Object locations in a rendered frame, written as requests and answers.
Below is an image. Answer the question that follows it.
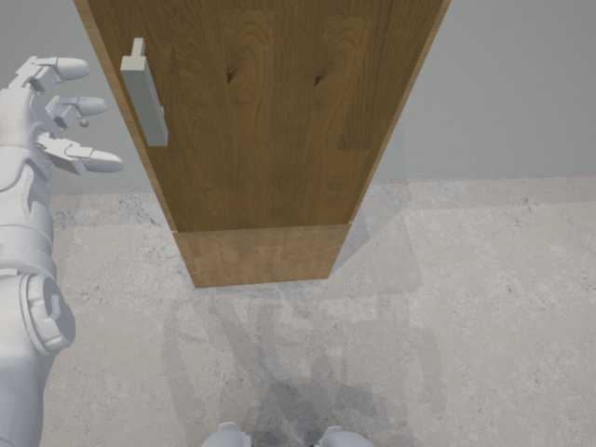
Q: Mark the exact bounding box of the left robot upper arm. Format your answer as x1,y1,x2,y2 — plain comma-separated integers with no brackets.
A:
0,273,75,447

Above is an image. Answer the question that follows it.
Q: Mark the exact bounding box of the robot left shin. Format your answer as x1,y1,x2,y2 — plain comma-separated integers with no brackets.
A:
218,422,242,433

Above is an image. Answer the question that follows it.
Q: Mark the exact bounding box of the left robot forearm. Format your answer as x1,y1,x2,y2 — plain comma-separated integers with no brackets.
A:
0,146,57,283

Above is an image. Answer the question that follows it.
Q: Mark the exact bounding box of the robot shin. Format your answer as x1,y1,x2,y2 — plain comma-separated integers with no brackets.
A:
218,422,242,433
320,427,343,440

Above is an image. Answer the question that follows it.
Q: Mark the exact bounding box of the robot right shin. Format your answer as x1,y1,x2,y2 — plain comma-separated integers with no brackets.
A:
320,427,343,440

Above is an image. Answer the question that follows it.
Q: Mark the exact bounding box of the left robot hand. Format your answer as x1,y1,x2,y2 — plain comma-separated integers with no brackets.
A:
0,56,125,176

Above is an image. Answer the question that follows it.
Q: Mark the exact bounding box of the handle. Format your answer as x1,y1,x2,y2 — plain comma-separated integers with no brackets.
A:
120,37,169,146

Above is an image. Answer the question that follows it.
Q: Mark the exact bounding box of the cupboard door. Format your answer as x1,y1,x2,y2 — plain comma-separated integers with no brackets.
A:
87,0,443,233

